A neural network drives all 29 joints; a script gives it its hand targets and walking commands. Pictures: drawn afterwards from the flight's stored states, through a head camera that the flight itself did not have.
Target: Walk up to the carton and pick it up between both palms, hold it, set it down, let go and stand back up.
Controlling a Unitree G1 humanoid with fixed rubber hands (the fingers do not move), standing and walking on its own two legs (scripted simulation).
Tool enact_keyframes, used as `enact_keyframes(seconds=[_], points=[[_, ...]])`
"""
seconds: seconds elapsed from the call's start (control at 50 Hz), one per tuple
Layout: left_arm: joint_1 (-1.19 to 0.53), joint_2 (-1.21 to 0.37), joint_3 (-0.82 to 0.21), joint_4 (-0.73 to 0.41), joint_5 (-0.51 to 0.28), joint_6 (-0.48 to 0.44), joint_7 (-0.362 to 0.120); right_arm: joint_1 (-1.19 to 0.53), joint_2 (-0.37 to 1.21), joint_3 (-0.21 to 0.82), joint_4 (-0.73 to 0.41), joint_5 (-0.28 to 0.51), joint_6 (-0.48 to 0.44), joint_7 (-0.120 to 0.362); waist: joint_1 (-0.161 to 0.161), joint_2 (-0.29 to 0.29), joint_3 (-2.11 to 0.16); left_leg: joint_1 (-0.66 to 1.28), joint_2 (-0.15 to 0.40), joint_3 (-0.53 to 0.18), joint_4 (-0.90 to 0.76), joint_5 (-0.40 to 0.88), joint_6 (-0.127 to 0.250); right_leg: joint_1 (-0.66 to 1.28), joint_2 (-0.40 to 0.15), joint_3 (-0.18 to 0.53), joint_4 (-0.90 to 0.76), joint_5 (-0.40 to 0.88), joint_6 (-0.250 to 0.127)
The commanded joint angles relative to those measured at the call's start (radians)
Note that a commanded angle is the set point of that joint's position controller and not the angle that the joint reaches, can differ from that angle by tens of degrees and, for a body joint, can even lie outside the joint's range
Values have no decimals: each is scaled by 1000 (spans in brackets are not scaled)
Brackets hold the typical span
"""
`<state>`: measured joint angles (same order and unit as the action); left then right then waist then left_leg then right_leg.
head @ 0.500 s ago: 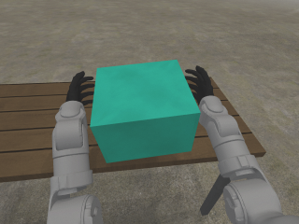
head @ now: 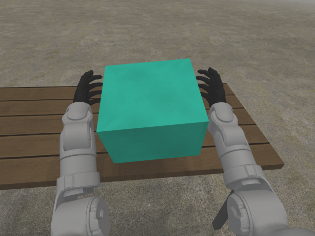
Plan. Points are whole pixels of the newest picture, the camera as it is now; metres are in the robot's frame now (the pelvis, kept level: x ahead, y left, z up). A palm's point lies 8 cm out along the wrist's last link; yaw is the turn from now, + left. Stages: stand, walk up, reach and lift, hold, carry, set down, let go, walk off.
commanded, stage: set down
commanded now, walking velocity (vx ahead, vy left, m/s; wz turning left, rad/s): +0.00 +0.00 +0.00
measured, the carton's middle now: (152, 110) +0.40 +0.00 +0.14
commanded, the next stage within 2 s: none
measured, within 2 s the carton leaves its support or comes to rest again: neither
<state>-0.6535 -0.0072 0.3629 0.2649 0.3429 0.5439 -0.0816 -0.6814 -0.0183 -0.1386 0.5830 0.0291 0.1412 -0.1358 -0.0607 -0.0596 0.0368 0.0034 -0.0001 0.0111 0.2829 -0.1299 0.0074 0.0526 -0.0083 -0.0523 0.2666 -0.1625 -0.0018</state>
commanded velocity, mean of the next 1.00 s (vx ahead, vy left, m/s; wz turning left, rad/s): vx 0.00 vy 0.00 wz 0.00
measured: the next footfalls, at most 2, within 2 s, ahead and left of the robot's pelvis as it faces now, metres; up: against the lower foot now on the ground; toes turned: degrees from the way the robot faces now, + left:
none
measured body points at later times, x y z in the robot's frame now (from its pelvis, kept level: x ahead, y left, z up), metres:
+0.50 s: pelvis +0.01 +0.01 +0.00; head +0.00 +0.04 +0.45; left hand +0.41 +0.17 +0.15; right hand +0.39 -0.15 +0.16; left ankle +0.03 +0.11 -0.75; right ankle +0.00 -0.11 -0.75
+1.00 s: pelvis +0.02 +0.01 +0.00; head +0.01 +0.05 +0.45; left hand +0.44 +0.18 +0.12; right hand +0.41 -0.15 +0.14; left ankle +0.03 +0.11 -0.75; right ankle +0.00 -0.11 -0.75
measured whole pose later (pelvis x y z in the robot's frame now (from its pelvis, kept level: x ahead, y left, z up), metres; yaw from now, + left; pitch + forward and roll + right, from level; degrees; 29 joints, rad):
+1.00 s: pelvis +0.02 +0.01 +0.00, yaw +0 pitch -7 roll -1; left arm -0.74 0.04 0.38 0.63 0.34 0.31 -0.07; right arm -0.64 0.08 -0.32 0.73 -0.13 -0.12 -0.15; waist -0.03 -0.08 0.10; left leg -0.02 0.00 0.04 0.29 -0.16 0.02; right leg 0.06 -0.02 -0.06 0.22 -0.16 0.02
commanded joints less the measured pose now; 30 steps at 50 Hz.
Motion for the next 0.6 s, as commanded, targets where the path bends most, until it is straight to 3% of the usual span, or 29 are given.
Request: enact_keyframes(seconds=[0.0, 0.12, 0.22, 0.42, 0.58], points=[[-544, -431, -371, -34, -91, -97, -172, -652, 448, 264, -206, -25, -157, 104, 8, 34, -289, 69, -28, 78, -44, 56, 6, 65, 26, -71, -43, 89, 46], [-577, -444, -441, -104, -101, -146, -178, -597, 424, 304, -224, -37, -243, 93, -30, 66, -379, 181, -25, 77, 21, 296, -51, 112, 34, -95, -27, 272, 45], [-606, -461, -514, -136, -129, -189, -149, -601, 430, 348, -257, -26, -286, 90, -35, 100, -467, 233, -19, 61, 60, 411, -74, 101, 38, -97, -18, 338, 37], [-580, -440, -432, -19, -100, -200, -152, -589, 436, 324, -188, -42, -281, 88, 11, 70, -409, 135, -24, 78, 27, 298, -45, 136, 23, -81, -16, 323, 45], [-622, -446, -386, 74, -87, -233, -162, -591, 447, 245, -121, -93, -290, 95, 10, 65, -389, 135, -20, 95, 12, 263, -49, 111, 24, -88, -29, 269, 47]])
